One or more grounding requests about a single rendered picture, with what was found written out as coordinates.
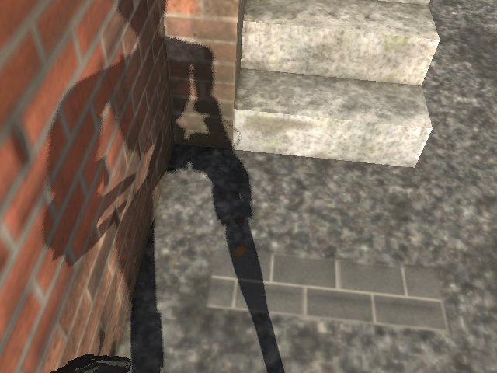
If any robot left hand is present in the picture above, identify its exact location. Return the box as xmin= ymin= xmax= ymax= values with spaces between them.
xmin=51 ymin=354 xmax=131 ymax=373

